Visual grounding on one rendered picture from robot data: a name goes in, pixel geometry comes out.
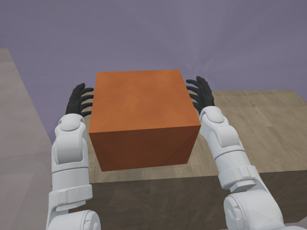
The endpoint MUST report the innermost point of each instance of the pedestal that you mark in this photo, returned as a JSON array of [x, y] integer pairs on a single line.
[[272, 127]]

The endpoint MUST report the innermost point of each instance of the left robot hand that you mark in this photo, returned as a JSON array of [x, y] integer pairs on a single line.
[[74, 105]]

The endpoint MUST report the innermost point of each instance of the robot left upper arm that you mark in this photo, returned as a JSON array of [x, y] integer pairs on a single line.
[[82, 220]]

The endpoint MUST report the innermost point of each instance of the robot right upper arm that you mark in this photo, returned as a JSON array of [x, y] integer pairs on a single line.
[[253, 210]]

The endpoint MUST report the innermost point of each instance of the right robot hand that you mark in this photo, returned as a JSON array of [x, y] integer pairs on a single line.
[[204, 96]]

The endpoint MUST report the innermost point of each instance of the carton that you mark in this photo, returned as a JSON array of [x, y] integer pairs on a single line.
[[142, 119]]

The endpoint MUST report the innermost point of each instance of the right robot forearm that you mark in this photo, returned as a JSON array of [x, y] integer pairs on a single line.
[[235, 171]]

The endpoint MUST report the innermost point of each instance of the left robot forearm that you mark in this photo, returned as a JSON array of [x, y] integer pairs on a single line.
[[70, 178]]

